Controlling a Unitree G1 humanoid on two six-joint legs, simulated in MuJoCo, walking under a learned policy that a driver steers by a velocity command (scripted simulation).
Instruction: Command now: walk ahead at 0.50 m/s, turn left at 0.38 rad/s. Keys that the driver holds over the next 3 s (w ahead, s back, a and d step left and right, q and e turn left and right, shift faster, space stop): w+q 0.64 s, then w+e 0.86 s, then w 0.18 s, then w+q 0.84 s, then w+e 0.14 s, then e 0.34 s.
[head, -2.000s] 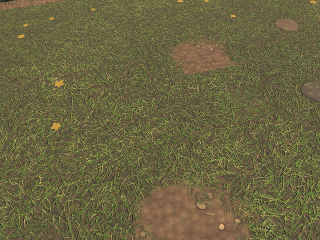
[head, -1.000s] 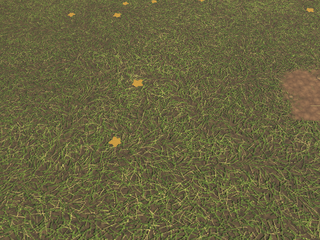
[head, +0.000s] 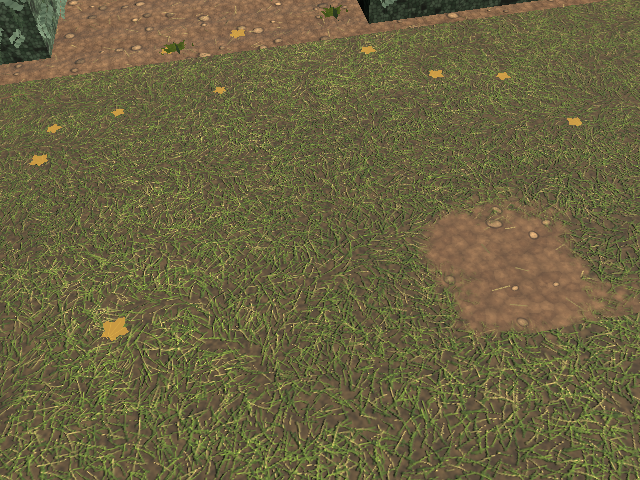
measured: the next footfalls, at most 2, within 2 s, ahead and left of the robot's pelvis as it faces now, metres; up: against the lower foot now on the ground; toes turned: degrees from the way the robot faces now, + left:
left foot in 0.46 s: +0.37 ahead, +0.16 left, -0.17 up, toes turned +21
right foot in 0.90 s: +0.63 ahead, +0.06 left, -0.17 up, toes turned +19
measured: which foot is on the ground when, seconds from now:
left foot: up 0.00-0.44, down 0.46-0.92, up 0.94-1.00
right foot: down 0.00-0.44, up 0.46-0.88, down 0.90-1.00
